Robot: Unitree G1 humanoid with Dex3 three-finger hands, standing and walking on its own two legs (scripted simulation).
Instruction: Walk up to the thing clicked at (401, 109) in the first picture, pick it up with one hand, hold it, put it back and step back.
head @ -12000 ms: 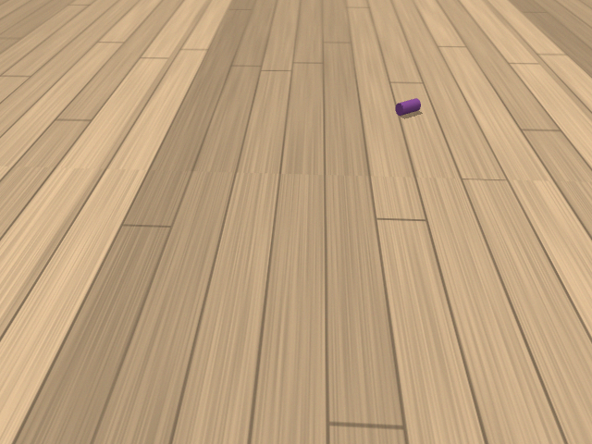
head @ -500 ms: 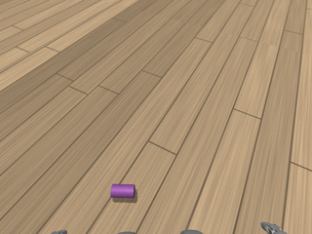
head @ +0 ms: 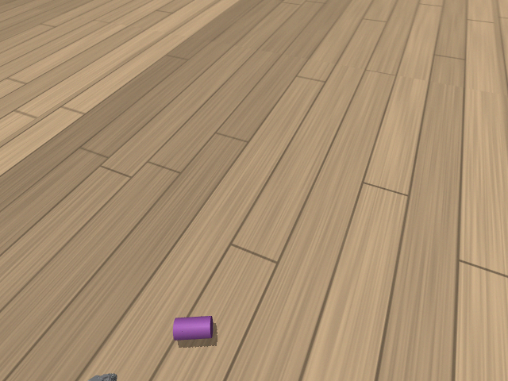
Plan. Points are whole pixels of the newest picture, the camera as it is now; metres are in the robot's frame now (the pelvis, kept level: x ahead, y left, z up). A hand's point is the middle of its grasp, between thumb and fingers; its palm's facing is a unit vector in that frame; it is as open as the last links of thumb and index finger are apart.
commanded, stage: walk up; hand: left
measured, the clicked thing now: (193, 327) +0.42 +0.26 -0.74
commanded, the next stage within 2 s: stand in 0.78 s
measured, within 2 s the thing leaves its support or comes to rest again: neither
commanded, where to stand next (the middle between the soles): +0.04 +0.02 m, yaw +1 degrees
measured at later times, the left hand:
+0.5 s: hand out of the picture +0.09 +0.26 -0.15, palm faces -0.01 -0.95 -0.33, open 7.4 cm
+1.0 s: hand out of the picture +0.09 +0.26 -0.15, palm faces -0.04 -0.94 -0.35, open 7.4 cm
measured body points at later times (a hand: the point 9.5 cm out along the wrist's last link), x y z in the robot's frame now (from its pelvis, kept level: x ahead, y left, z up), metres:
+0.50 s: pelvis +0.00 +0.00 +0.01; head +0.01 +0.00 +0.46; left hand +0.09 +0.30 -0.13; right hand +0.09 -0.30 -0.12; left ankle +0.01 +0.15 -0.74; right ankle +0.01 -0.13 -0.74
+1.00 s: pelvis +0.01 +0.00 +0.01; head +0.02 +0.00 +0.46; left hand +0.09 +0.30 -0.12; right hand +0.08 -0.30 -0.13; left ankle +0.01 +0.15 -0.74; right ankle +0.01 -0.13 -0.74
